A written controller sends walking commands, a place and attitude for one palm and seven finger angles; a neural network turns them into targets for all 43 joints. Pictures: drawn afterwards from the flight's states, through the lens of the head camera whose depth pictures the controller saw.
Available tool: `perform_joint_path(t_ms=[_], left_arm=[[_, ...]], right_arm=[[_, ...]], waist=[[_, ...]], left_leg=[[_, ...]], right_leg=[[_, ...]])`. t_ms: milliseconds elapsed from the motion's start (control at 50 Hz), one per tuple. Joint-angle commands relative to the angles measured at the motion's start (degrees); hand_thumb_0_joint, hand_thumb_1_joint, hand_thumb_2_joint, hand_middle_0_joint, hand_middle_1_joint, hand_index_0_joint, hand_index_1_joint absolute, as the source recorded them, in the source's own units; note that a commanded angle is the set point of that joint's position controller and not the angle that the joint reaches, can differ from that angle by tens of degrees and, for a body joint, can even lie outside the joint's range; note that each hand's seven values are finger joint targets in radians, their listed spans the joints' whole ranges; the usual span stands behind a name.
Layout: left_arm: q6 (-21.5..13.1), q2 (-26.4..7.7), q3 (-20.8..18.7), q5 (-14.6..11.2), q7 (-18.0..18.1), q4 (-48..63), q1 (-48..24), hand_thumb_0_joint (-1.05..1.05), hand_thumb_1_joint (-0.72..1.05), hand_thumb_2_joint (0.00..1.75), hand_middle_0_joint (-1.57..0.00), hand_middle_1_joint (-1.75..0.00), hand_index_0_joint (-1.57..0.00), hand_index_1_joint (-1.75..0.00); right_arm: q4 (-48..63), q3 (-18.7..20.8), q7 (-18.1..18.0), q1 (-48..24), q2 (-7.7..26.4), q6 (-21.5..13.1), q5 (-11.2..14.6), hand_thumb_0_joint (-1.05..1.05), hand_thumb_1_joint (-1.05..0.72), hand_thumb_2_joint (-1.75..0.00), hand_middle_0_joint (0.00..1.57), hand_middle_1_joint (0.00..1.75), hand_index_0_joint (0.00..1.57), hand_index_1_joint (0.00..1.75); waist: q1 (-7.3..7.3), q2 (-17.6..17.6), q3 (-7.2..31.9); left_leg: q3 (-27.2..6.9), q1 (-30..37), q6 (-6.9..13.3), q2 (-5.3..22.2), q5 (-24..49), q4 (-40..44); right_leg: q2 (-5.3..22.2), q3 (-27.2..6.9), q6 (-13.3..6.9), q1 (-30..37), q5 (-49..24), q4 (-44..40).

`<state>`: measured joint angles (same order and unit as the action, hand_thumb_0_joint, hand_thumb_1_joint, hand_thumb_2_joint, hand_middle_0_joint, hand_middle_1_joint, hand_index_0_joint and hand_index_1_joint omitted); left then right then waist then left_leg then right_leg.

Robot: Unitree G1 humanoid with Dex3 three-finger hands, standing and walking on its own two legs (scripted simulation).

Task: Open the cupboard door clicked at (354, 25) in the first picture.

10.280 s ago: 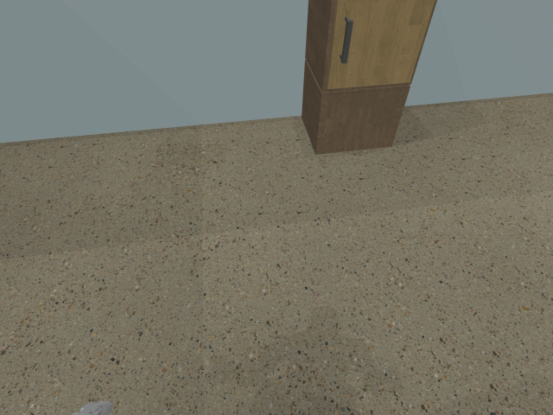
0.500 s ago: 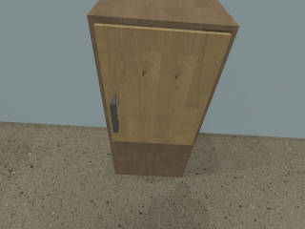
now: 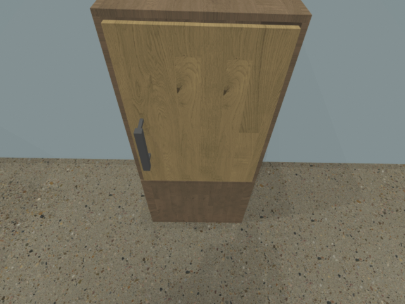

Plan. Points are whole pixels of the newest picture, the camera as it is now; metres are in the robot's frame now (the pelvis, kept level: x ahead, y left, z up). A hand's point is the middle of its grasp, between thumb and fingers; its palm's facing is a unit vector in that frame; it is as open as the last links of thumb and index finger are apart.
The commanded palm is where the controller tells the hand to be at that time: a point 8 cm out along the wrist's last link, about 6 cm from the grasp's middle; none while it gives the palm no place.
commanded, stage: come to a stop and stand still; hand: left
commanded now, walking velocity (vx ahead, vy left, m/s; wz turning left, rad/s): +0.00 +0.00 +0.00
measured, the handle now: (144, 145) +0.56 +0.22 -0.10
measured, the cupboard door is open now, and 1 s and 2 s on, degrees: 0 0 0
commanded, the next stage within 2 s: look again from close up in 1.28 s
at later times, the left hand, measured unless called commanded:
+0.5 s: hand out of the picture +0.00 +0.20 -0.16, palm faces -0.02 -0.97 -0.25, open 7.3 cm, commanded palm none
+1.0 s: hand out of the picture +0.06 +0.19 -0.16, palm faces -0.01 -0.97 -0.25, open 7.3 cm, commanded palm none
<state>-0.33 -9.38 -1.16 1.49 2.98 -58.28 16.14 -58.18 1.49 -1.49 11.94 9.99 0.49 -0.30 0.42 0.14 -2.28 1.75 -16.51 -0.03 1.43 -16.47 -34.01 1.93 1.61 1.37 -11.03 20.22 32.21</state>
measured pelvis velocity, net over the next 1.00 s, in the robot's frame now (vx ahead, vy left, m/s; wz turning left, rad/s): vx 0.02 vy -0.01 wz -0.01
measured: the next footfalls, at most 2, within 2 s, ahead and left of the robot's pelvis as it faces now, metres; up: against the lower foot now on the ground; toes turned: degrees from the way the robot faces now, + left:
none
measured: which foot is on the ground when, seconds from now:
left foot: down 0.00-1.00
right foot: down 0.00-1.00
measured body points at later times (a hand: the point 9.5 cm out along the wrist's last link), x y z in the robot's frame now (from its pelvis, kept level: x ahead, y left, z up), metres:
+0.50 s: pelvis -0.01 +0.01 +0.00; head +0.01 +0.00 +0.45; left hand +0.01 +0.25 -0.14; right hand +0.01 -0.23 -0.15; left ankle +0.02 +0.12 -0.73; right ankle -0.03 -0.13 -0.73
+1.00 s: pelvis +0.02 -0.01 +0.01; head +0.04 -0.02 +0.46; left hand +0.07 +0.24 -0.14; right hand +0.08 -0.26 -0.15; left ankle +0.02 +0.12 -0.73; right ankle -0.03 -0.13 -0.73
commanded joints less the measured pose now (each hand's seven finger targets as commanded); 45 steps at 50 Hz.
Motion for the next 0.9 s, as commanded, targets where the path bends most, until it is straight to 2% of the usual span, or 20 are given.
perform_joint_path(t_ms=[0, 20, 40, 60, 80, 120, 180, 200, 220, 280, 340, 400, 540, 640, 700, 780, 820, 880], left_arm=[[-0.77, -8.3, -0.77, 0.14, 0.31, 5.62, 0.38, 0.0, 0.9, 0.9, -0.2, -0.3, -0.2, -0.3], [-0.49, -8.08, -0.55, -0.05, 0.08, 5.6, 0.74, 0.0, 0.9, 0.9, -0.2, -0.3, -0.2, -0.3], [-0.25, -7.69, -0.45, -0.15, -0.12, 5.34, 1.89, 0.0, 0.9, 0.9, -0.2, -0.3, -0.2, -0.3], [-0.1, -7.4, -0.19, -0.13, -0.29, 5.07, 2.3, 0.0, 0.9, 0.9, -0.2, -0.3, -0.2, -0.3], [-0.05, -7.31, -0.02, -0.14, -0.51, 4.87, 2.27, 0.0, 0.9, 0.9, -0.2, -0.3, -0.2, -0.3], [-0.1, -7.84, 0.1, -0.13, -0.96, 4.91, 1.95, 0.0, 0.9, 0.9, -0.2, -0.3, -0.2, -0.3], [-0.02, -8.74, 0.16, -0.14, -1.2, 4.99, 1.1, 0.0, 0.9, 0.9, -0.2, -0.3, -0.2, -0.3], [-0.1, -8.93, 0.17, -0.06, -1.29, 4.91, 1.05, 0.0, 0.9, 0.9, -0.2, -0.3, -0.2, -0.3], [-0.09, -9.26, 0.13, -0.14, -1.33, 4.81, 1.23, 0.0, 0.9, 0.9, -0.2, -0.3, -0.2, -0.3], [-0.36, -9.43, 0.27, -0.21, -1.44, 4.01, 1.54, 0.0, 0.9, 0.9, -0.2, -0.3, -0.2, -0.3], [-0.65, -10.24, 0.15, -0.32, -1.51, 3.49, 1.3, 0.0, 0.9, 0.9, -0.2, -0.3, -0.2, -0.3], [-0.92, -10.62, 0.1, -0.3, -1.46, 2.61, 1.23, 0.0, 0.9, 0.9, -0.2, -0.3, -0.2, -0.3], [-1.0, -10.68, 0.03, -0.51, -1.36, 0.45, 0.84, 0.0, 0.9, 0.9, -0.2, -0.3, -0.2, -0.3], [-0.89, -10.94, -0.08, -0.47, -1.38, -0.44, 0.15, 0.0, 0.9, 0.9, -0.2, -0.3, -0.2, -0.3], [-0.9, -11.05, -0.09, -0.42, -1.39, -0.66, -0.37, 0.0, 0.9, 0.9, -0.2, -0.3, -0.2, -0.3], [-1.0, -11.33, -0.3, -0.51, -1.44, -0.79, -0.89, 0.0, 0.9, 0.9, -0.2, -0.3, -0.2, -0.3], [-1.01, -11.39, -0.29, -0.46, -1.41, -0.7, -1.11, 0.0, 0.9, 0.9, -0.2, -0.3, -0.2, -0.3], [-1.11, -11.73, -0.44, -0.51, -1.4, -0.7, -1.52, 0.0, 0.9, 0.9, -0.2, -0.3, -0.2, -0.3]], right_arm=[[6.03, 0.65, 1.16, 5.1, 5.08, -0.89, -0.84, 0.0, -0.9, -0.9, 0.2, 0.3, 0.2, 0.3], [6.61, 0.61, 1.19, 4.52, 6.41, -1.19, -0.88, 0.0, -0.9, -0.9, 0.2, 0.3, 0.2, 0.3], [7.27, 0.67, 1.07, 3.51, 7.35, -1.3, -0.83, 0.0, -0.9, -0.9, 0.2, 0.3, 0.2, 0.3], [7.83, 0.69, 0.99, 2.65, 7.9, -1.24, -0.76, 0.0, -0.9, -0.9, 0.2, 0.3, 0.2, 0.3], [8.2, 0.7, 0.99, 2.17, 8.25, -1.19, -0.73, 0.0, -0.9, -0.9, 0.2, 0.3, 0.2, 0.3], [8.29, 0.47, 1.01, 1.45, 8.12, -1.27, -0.8, 0.0, -0.9, -0.9, 0.2, 0.3, 0.2, 0.3], [7.74, 0.49, 1.09, 2.38, 8.23, -1.16, -0.88, 0.0, -0.9, -0.9, 0.2, 0.3, 0.2, 0.3], [7.48, 0.47, 1.08, 2.42, 8.13, -1.3, -0.92, 0.0, -0.9, -0.9, 0.2, 0.3, 0.2, 0.3], [7.12, 0.38, 1.1, 2.61, 8.23, -1.34, -0.9, 0.0, -0.9, -0.9, 0.2, 0.3, 0.2, 0.3], [6.28, 0.3, 1.07, 2.9, 8.46, -1.56, -0.83, 0.0, -0.9, -0.9, 0.2, 0.3, 0.2, 0.3], [5.05, 0.12, 0.95, 3.21, 8.8, -2.0, -0.72, 0.0, -0.9, -0.9, 0.2, 0.3, 0.2, 0.3], [3.84, 0.08, 0.81, 3.34, 8.87, -2.33, -0.52, 0.0, -0.9, -0.9, 0.2, 0.3, 0.2, 0.3], [1.09, -0.25, 0.38, 3.4, 8.94, -2.7, -0.42, 0.0, -0.9, -0.9, 0.2, 0.3, 0.2, 0.3], [-0.05, -0.29, 0.25, 2.37, 8.95, -2.58, -0.42, 0.0, -0.9, -0.9, 0.2, 0.3, 0.2, 0.3], [-0.54, -0.37, 0.16, 2.37, 8.91, -2.55, -0.41, 0.0, -0.9, -0.9, 0.2, 0.3, 0.2, 0.3], [-0.84, -0.31, 0.1, 1.29, 9.56, -2.62, -0.5, 0.0, -0.9, -0.9, 0.2, 0.3, 0.2, 0.3], [-0.97, -0.29, 0.06, 0.78, 9.72, -2.6, -0.45, 0.0, -0.9, -0.9, 0.2, 0.3, 0.2, 0.3], [-1.12, -0.22, -0.03, 0.3, 10.04, -2.63, -0.51, 0.0, -0.9, -0.9, 0.2, 0.3, 0.2, 0.3]], waist=[[-2.07, -4.45, -0.38], [-1.56, -7.41, -0.65], [-0.67, -7.63, -0.36], [-0.23, -5.39, -1.14], [-0.04, -2.83, -1.58], [0.23, -2.05, -2.44], [-0.4, 1.22, -3.16], [-0.24, -0.06, -2.92], [-0.26, 0.11, -2.52], [-0.24, 1.7, -1.59], [-0.23, 0.56, -0.39], [-0.14, 1.55, 0.69], [-0.11, 0.12, 2.18], [0.08, -0.47, 1.02], [0.02, 0.69, 0.97], [0.02, -0.09, 2.39], [0.14, 0.41, 1.72], [0.02, 0.47, 3.27]], left_leg=[[-3.5, 0.66, 1.55, 3.67, 3.06, 4.22], [-6.26, -1.2, 2.71, 4.9, 4.54, 6.86], [-8.1, -2.1, 3.69, 5.88, 2.87, 9.07], [-9.1, -3.64, 4.14, 5.97, -1.08, 10.79], [-9.13, -4.5, 4.1, 5.58, -4.57, 11.97], [-7.87, -4.89, 3.61, 4.48, -7.22, 12.67], [-7.21, -3.73, 3.07, 3.7, -9.31, 13.55], [-6.98, -3.04, 3.07, 3.67, -8.4, 13.83], [-7.07, -2.91, 3.01, 3.7, -8.91, 14.06], [-6.1, -1.2, 2.85, 3.54, -6.13, 13.31], [-5.45, 0.4, 2.78, 3.63, -1.4, 12.47], [-4.57, 2.27, 2.71, 3.83, 4.18, 11.19], [-3.71, 4.36, 2.46, 4.23, 11.38, 9.76], [-3.32, 4.01, 2.14, 4.15, 11.03, 9.74], [-3.37, 4.34, 2.15, 4.3, 12.15, 9.58], [-3.04, 5.77, 1.91, 4.39, 14.51, 9.21], [-3.01, 5.74, 1.92, 4.52, 15.32, 9.07], [-3.04, 6.97, 1.82, 4.61, 17.57, 8.76]], right_leg=[[4.23, -4.44, -4.73, -7.53, 0.11, -5.33], [1.88, -2.34, -3.83, -6.35, 1.35, -3.22], [0.59, -1.07, -3.28, -5.14, 2.35, -2.3], [0.13, -0.86, -3.1, -4.47, 2.74, -2.57], [0.24, -1.22, -3.05, -4.28, 2.81, -3.12], [1.18, -2.23, -3.1, -4.69, 3.28, -4.64], [1.8, -3.55, -3.06, -6.83, 5.96, -6.63], [1.95, -3.58, -3.09, -6.85, 5.41, -6.79], [2.1, -3.67, -3.02, -6.8, 5.89, -7.01], [2.75, -4.38, -3.01, -6.92, 4.58, -8.12], [3.07, -4.63, -3.08, -5.94, 1.66, -8.18], [3.44, -4.58, -2.98, -4.71, -2.37, -8.2], [3.85, -4.15, -2.95, -2.27, -9.51, -7.23], [4.1, -4.38, -3.06, -2.03, -9.86, -7.8], [4.0, -4.12, -3.08, -1.45, -11.12, -7.96], [4.32, -4.28, -3.06, -0.84, -13.96, -7.8], [4.38, -4.11, -3.04, -0.85, -15.03, -7.87], [4.39, -4.25, -3.04, 0.18, -17.78, -7.66]])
